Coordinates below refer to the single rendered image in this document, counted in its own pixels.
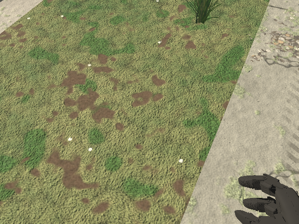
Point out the right robot hand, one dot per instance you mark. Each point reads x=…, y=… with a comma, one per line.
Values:
x=284, y=209

